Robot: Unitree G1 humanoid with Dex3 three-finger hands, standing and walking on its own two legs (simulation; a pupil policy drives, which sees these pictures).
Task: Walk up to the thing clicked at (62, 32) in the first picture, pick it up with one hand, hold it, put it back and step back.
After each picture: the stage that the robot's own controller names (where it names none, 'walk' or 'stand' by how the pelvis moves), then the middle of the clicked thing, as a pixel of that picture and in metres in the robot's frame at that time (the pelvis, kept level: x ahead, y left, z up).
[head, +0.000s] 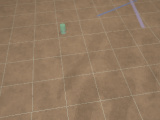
stand; (62, 28) +1.56 +0.23 -0.72
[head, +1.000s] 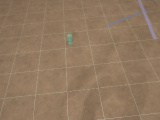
walk; (69, 39) +1.44 +0.25 -0.72
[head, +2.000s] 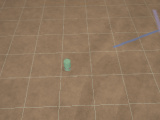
walk; (67, 65) +0.93 +0.21 -0.71
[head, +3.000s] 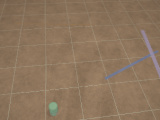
walk; (53, 109) +0.54 +0.19 -0.70
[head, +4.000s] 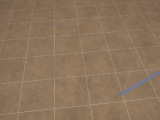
stand; out of the picture +0.34 +0.16 -0.70
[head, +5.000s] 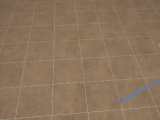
stand; out of the picture +0.31 +0.16 -0.72
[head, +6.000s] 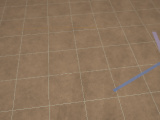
stand; out of the picture +0.35 +0.19 -0.71
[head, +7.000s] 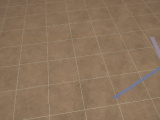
stand; out of the picture +0.32 +0.20 -0.72
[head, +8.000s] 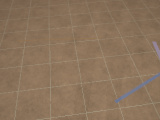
stand; out of the picture +0.31 +0.18 -0.73
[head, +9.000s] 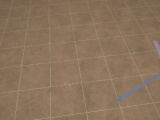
stand; out of the picture +0.31 +0.19 -0.73
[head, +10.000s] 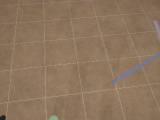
go down; out of the picture +0.34 +0.18 -0.69
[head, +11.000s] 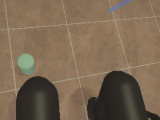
go down; (27, 64) +0.42 +0.19 -0.30
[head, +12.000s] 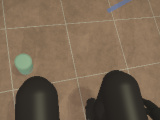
close in; (24, 64) +0.41 +0.19 -0.29
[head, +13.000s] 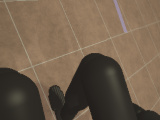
close in; out of the picture +0.41 +0.23 -0.23
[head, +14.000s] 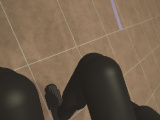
close; out of the picture +0.40 +0.24 -0.23
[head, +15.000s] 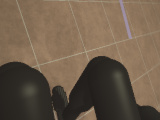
lift; out of the picture +0.33 +0.22 -0.22
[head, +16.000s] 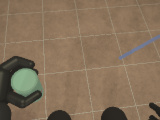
lift; (29, 87) +0.31 +0.17 +0.01
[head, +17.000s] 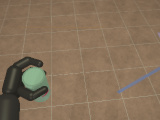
hold; (37, 85) +0.32 +0.16 +0.03
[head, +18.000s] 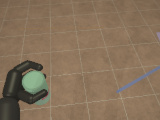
hold; (37, 88) +0.32 +0.16 +0.02
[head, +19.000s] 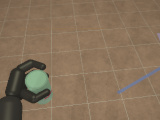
crouch; (40, 88) +0.32 +0.16 +0.02
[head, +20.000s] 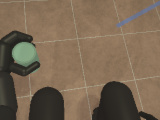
crouch; (27, 59) +0.41 +0.17 -0.08
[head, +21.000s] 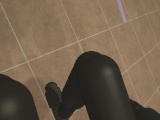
lower; out of the picture +0.42 +0.26 -0.22
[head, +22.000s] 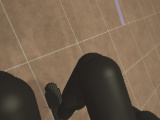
lower; out of the picture +0.41 +0.25 -0.23
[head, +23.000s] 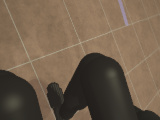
lower; out of the picture +0.40 +0.25 -0.23
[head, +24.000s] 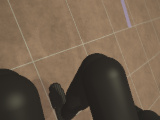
lower; out of the picture +0.40 +0.25 -0.22
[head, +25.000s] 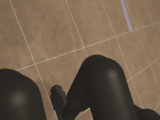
loosen; out of the picture +0.38 +0.21 -0.22
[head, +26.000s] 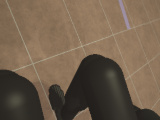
withdraw; out of the picture +0.39 +0.23 -0.23
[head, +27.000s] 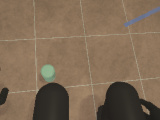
walk; (48, 73) +0.41 +0.16 -0.37
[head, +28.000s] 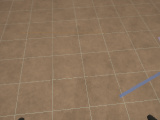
stand; out of the picture +0.32 +0.14 -0.66
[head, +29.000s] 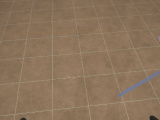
stand; out of the picture +0.33 +0.16 -0.67
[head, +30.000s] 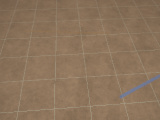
stand; out of the picture +0.33 +0.14 -0.70
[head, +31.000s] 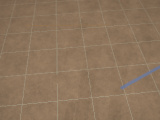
walk; out of the picture +0.36 +0.14 -0.71
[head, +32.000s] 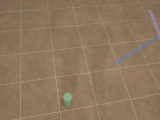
walk; (67, 99) +0.48 +0.07 -0.71
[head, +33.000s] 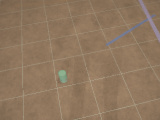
walk; (62, 76) +0.73 +0.22 -0.70
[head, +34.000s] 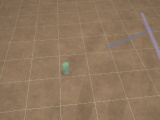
stand; (66, 68) +0.98 +0.18 -0.70
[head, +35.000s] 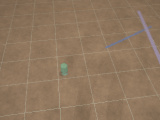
stand; (64, 69) +0.95 +0.18 -0.73
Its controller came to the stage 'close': yes
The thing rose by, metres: 0.73
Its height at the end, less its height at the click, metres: +0.00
